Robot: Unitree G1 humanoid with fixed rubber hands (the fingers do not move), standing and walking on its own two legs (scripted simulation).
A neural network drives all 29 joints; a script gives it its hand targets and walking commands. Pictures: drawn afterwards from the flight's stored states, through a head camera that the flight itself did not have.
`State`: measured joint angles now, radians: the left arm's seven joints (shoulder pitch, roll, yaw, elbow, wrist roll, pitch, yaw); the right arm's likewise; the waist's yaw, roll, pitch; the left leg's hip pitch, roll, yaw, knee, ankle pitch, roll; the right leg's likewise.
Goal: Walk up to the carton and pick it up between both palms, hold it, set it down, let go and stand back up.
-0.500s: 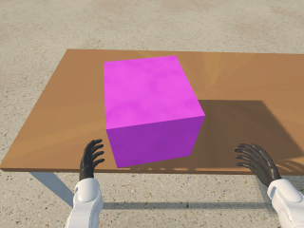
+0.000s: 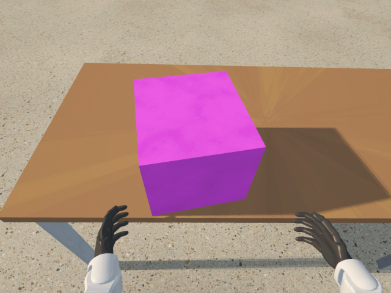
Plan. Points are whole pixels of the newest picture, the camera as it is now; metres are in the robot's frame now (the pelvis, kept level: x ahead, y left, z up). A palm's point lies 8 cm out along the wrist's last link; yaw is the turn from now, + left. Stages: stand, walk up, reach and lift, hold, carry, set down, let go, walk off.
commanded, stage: set down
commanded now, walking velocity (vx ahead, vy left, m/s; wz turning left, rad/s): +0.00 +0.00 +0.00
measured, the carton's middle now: (190, 140) +0.47 +0.04 +0.01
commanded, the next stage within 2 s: let go in 1.02 s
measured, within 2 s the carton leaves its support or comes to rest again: neither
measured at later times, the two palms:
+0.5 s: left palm (92, 268) +0.17 +0.22 -0.05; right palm (315, 268) +0.19 -0.23 -0.05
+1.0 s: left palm (77, 278) +0.15 +0.25 -0.08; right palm (296, 278) +0.18 -0.20 -0.08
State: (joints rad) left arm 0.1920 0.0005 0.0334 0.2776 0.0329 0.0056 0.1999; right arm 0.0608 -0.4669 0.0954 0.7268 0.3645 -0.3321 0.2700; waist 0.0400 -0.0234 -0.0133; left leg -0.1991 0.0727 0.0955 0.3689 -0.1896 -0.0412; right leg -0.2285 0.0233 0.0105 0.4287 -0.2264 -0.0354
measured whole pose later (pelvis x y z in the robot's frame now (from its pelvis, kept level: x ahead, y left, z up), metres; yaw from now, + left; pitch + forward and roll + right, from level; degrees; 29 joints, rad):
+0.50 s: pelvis +0.02 +0.01 +0.00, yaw +1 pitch +0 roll +0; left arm 0.28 0.08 0.01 0.35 0.04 0.04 0.12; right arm 0.18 -0.35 0.03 0.69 0.19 -0.26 0.20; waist 0.03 -0.02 0.02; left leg -0.12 0.06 0.08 0.31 -0.19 -0.03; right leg -0.12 0.01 0.00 0.33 -0.20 -0.02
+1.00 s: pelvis +0.01 +0.02 +0.00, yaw +2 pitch -2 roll +0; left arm 0.22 0.18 0.01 0.50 0.02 0.11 0.02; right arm 0.18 -0.22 -0.02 0.72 0.01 -0.20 0.06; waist 0.02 0.00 0.07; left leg -0.10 0.05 0.07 0.34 -0.21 -0.02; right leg -0.08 0.00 -0.01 0.32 -0.21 0.00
